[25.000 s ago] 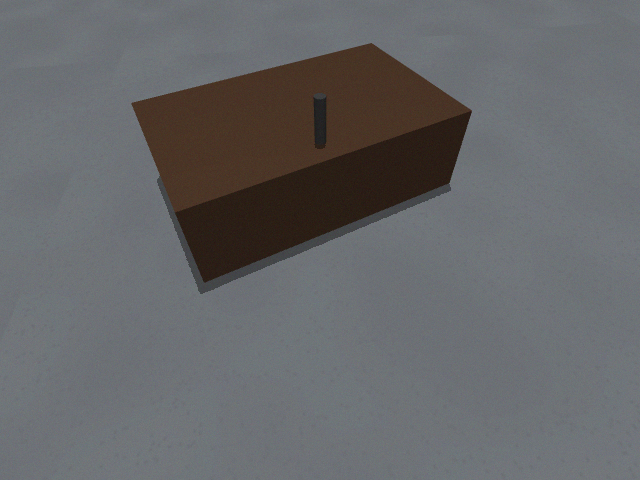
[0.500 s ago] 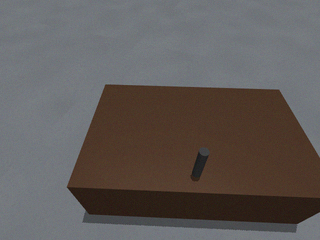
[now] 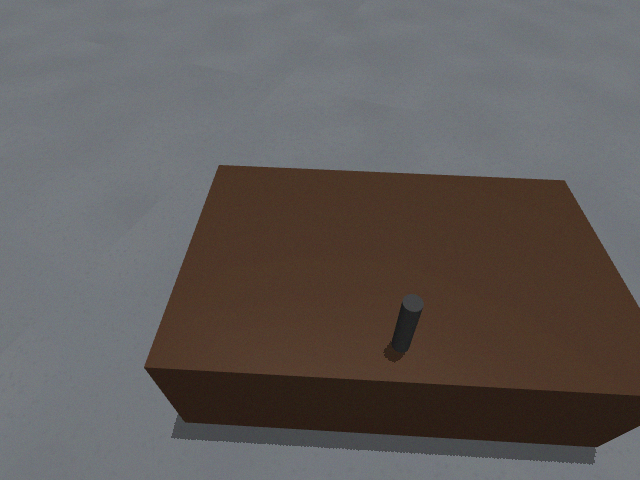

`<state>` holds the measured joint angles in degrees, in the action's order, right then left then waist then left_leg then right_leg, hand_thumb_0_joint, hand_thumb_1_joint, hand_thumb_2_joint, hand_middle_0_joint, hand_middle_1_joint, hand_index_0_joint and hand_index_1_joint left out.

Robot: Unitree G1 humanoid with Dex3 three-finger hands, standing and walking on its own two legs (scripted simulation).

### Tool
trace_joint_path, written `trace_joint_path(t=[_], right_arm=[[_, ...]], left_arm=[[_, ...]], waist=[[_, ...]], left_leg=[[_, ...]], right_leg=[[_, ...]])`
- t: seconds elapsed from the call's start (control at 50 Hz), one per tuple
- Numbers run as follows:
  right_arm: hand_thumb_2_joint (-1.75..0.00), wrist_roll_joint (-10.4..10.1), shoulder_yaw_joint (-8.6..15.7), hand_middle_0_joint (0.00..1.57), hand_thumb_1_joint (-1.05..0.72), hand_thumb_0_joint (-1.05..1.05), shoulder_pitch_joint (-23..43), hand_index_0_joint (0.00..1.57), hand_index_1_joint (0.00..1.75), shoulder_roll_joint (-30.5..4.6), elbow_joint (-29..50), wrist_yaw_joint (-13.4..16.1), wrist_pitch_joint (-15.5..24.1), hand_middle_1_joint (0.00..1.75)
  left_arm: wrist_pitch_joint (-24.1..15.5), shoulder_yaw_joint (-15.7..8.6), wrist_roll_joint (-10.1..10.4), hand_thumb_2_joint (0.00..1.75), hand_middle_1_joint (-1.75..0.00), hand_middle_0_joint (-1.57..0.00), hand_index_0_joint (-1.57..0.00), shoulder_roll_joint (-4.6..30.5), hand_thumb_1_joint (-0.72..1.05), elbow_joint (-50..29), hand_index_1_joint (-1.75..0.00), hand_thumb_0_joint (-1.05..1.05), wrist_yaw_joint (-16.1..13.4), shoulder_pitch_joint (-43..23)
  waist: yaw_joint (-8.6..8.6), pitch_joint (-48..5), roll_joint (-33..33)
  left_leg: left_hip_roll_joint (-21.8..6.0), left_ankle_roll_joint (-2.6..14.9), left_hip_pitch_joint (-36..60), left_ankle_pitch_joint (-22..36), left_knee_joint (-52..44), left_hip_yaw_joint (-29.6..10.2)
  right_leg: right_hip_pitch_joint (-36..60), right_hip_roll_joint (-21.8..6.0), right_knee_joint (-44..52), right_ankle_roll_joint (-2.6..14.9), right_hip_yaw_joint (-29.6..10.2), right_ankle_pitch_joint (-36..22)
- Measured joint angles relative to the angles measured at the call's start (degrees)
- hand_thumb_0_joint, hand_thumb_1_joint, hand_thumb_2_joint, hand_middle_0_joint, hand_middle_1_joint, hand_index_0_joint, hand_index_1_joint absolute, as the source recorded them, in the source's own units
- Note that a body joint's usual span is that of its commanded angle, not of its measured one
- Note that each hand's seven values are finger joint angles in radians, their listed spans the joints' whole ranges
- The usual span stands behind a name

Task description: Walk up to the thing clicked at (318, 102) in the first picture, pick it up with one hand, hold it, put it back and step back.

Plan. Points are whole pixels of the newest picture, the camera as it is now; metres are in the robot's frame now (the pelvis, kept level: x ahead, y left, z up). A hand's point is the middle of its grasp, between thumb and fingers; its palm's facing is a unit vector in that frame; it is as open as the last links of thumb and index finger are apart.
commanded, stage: home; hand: right
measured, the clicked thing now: (406, 325) +0.49 -0.17 -0.29
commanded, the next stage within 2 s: stand in 0.42 s
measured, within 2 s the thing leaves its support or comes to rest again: neither
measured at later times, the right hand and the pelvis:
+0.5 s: hand out of the picture +0.10 -0.24 -0.15, palm faces -0.05 +0.93 -0.36, open 17.2 cm; pelvis +0.02 +0.01 +0.00, yaw +0 degrees
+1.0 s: hand out of the picture +0.09 -0.24 -0.15, palm faces -0.06 +0.93 -0.36, open 8.6 cm; pelvis +0.02 +0.01 +0.00, yaw +1 degrees
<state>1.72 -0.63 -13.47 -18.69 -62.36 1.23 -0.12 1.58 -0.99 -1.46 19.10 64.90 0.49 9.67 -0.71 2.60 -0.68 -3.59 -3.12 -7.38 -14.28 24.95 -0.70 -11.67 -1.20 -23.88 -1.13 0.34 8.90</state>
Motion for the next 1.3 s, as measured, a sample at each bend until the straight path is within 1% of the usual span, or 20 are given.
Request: trace_joint_path(t=[0.26,0.54,0.62,0.66,0.72,0.8,0.86,0.94,1.02,1.08,1.14,1.3], right_arm=[[-0.07,-0.4,-0.3,0.07,0.49,0.00,3.6,0.06,0.05,-0.1,-0.2,-0.1,0.4,0.05],[-0.07,-0.6,-0.2,0.07,0.48,0.00,5.8,0.06,0.05,-0.9,-0.8,-0.1,0.4,0.05],[-0.12,-0.7,-0.1,0.10,0.44,0.00,6.0,0.09,0.10,-1.1,-1.0,-0.1,0.2,0.10],[-0.18,-0.6,0.0,0.12,0.38,0.00,6.0,0.12,0.14,-1.2,-1.1,-0.2,0.1,0.14],[-0.32,-0.6,0.1,0.16,0.23,0.00,6.0,0.15,0.20,-1.3,-1.2,-0.3,0.0,0.19],[-0.55,-0.6,0.2,0.18,-0.01,0.00,5.9,0.18,0.25,-1.4,-1.4,-0.4,0.0,0.25],[-0.68,-0.6,0.2,0.19,-0.22,0.00,5.8,0.19,0.27,-1.4,-1.5,-0.4,0.0,0.27],[-0.79,-0.6,0.2,0.20,-0.51,0.00,5.8,0.20,0.28,-1.3,-1.6,-0.5,0.0,0.28],[-0.85,-0.6,0.1,0.21,-0.71,0.00,5.7,0.20,0.29,-1.2,-1.7,-0.5,0.1,0.29],[-0.87,-0.7,0.1,0.21,-0.79,0.00,5.8,0.20,0.29,-1.3,-1.7,-0.6,0.1,0.29],[-0.88,-0.6,0.1,0.21,-0.85,0.00,5.9,0.20,0.29,-1.3,-1.7,-0.7,0.1,0.29],[-0.89,-0.6,0.3,0.21,-0.90,0.01,5.9,0.20,0.30,-1.5,-1.6,-0.9,0.1,0.29]], left_arm=[[-0.6,0.5,0.3,0.91,-0.31,-0.20,-0.20,-0.4,0.90,1.0,-0.31,0.01,-0.4,-1.3],[-1.0,0.5,0.5,0.91,-0.31,-0.20,-0.20,-0.2,0.90,0.7,-0.31,0.01,-0.6,-3.9],[-1.0,0.4,0.4,0.91,-0.31,-0.20,-0.20,-0.1,0.90,0.7,-0.30,0.01,-0.6,-4.3],[-1.0,0.4,0.4,0.90,-0.30,-0.20,-0.20,-0.1,0.90,0.8,-0.30,0.01,-0.5,-4.4],[-1.0,0.3,0.4,0.90,-0.30,-0.20,-0.20,0.1,0.90,0.9,-0.30,0.01,-0.5,-4.4],[-1.1,0.3,0.4,0.90,-0.30,-0.20,-0.20,0.2,0.90,0.9,-0.30,0.01,-0.5,-4.3],[-1.0,0.3,0.5,0.90,-0.30,-0.20,-0.20,0.2,0.90,1.0,-0.30,0.01,-0.4,-4.3],[-0.9,0.3,0.4,0.90,-0.30,-0.20,-0.20,0.2,0.90,1.1,-0.30,0.01,-0.3,-4.2],[-1.0,0.3,0.5,0.90,-0.30,-0.20,-0.20,0.2,0.90,1.0,-0.30,0.01,-0.3,-4.1],[-1.0,0.3,0.5,0.90,-0.30,-0.20,-0.20,0.2,0.90,1.0,-0.30,0.01,-0.3,-4.0],[-1.0,0.4,0.5,0.90,-0.30,-0.20,-0.20,0.2,0.90,1.0,-0.30,0.01,-0.3,-3.9],[-1.2,0.3,0.5,0.90,-0.30,-0.20,-0.20,0.3,0.90,1.0,-0.30,0.01,-0.2,-3.7]], waist=[[-0.12,0.3,0.4],[0.30,0.6,0.4],[0.39,0.6,0.5],[0.42,0.6,0.5],[0.50,0.6,0.5],[0.60,0.7,0.5],[0.57,0.8,0.5],[0.53,0.9,0.6],[0.46,0.9,0.7],[0.42,0.8,0.8],[0.40,0.7,0.9],[0.34,0.6,1.1]], left_leg=[[0.6,0.54,1.8,-0.3,-1.6,0.2],[0.8,0.63,3.3,0.0,-3.5,-0.1],[0.8,0.61,3.5,0.1,-3.8,-0.2],[0.8,0.61,3.5,0.2,-3.9,-0.2],[0.7,0.60,3.5,0.2,-4.1,-0.2],[0.8,0.61,3.5,0.4,-4.2,-0.3],[0.8,0.63,3.5,0.5,-4.4,-0.4],[0.9,0.65,3.5,0.6,-4.6,-0.4],[1.1,0.63,3.6,0.9,-4.9,-0.6],[1.1,0.61,3.7,1.0,-5.0,-0.6],[1.1,0.58,3.7,1.0,-5.0,-0.7],[1.0,0.49,3.5,1.2,-5.1,-0.9]], right_leg=[[1.7,-0.6,1.2,-0.57,-0.1,0.6],[3.1,-0.9,2.6,-0.75,0.3,0.7],[3.4,-0.9,3.0,-0.74,0.4,0.6],[3.4,-0.8,3.1,-0.73,0.4,0.5],[3.5,-0.8,3.4,-0.70,0.5,0.4],[3.6,-0.9,3.6,-0.70,0.6,0.3],[3.6,-0.9,3.6,-0.72,0.6,0.3],[3.5,-1.0,3.6,-0.72,0.7,0.3],[3.5,-1.2,3.6,-0.71,0.8,0.3],[3.6,-1.2,3.6,-0.70,0.9,0.2],[3.5,-1.2,3.5,-0.65,0.9,0.2],[3.5,-1.1,3.7,-0.52,1.1,0.1]])
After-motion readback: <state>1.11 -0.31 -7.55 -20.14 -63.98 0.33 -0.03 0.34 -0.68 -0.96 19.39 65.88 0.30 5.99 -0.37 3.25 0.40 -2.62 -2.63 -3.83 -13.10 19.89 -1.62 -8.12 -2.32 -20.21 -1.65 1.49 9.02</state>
